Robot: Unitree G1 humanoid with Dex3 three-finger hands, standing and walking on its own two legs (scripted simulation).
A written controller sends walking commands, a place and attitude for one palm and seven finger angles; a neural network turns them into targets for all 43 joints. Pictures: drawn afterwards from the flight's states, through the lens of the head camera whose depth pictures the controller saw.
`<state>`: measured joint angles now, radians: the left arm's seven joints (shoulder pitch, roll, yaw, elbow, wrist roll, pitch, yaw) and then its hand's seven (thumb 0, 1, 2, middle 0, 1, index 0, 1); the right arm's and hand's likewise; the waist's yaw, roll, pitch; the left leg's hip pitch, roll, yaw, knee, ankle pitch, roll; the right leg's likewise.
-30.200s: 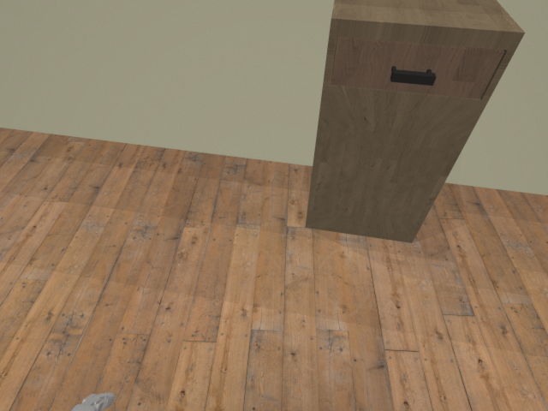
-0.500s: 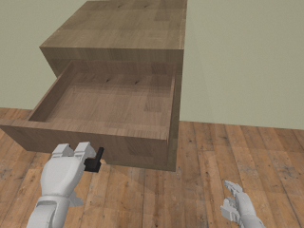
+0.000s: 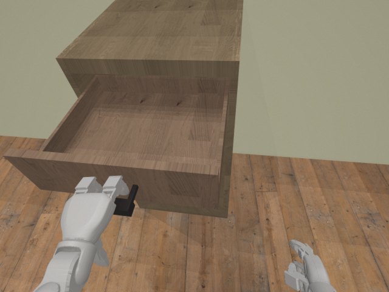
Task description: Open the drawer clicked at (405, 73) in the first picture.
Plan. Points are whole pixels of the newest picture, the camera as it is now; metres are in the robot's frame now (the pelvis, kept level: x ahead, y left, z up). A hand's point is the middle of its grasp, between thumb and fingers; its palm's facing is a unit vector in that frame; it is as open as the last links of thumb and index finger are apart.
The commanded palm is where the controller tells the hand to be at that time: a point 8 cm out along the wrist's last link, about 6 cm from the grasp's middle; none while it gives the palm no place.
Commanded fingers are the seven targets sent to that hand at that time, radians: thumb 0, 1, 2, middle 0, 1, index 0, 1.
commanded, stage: lift the hand off the handle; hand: left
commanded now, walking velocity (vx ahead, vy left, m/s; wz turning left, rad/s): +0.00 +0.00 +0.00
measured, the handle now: (108, 195) +0.28 +0.23 +0.05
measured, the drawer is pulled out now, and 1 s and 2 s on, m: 0.30 0.30 0.30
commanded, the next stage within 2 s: draw the hand back to the body in 1.18 s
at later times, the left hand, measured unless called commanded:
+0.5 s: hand (90, 202) +0.24 +0.22 +0.11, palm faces +0.07 -0.08 -0.99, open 13.4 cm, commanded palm +0.21 +0.22 +0.17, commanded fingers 0.00 -0.50 0.30 -0.30 -1.20 -0.30 -1.20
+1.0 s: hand (71, 171) +0.25 +0.22 +0.18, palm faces +0.15 -0.05 -0.99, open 13.8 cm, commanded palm +0.21 +0.23 +0.24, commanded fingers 0.00 -0.50 0.30 -0.30 -1.20 -0.30 -1.20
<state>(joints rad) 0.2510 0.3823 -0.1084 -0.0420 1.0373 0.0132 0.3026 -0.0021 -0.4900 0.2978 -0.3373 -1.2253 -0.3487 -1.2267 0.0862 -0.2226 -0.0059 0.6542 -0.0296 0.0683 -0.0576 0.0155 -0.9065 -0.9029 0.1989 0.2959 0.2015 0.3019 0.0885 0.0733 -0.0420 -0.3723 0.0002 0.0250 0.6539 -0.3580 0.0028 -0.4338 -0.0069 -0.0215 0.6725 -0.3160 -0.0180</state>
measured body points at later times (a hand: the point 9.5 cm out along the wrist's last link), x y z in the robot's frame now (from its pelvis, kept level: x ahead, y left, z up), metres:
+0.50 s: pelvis +0.00 +0.00 +0.02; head +0.01 -0.04 +0.46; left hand +0.23 +0.22 +0.16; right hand +0.24 -0.19 -0.08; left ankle -0.01 +0.12 -0.72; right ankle +0.02 -0.11 -0.72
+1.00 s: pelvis +0.00 +0.00 +0.02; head -0.01 -0.05 +0.47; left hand +0.23 +0.23 +0.24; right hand +0.24 -0.19 -0.07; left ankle -0.01 +0.12 -0.72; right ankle +0.02 -0.11 -0.72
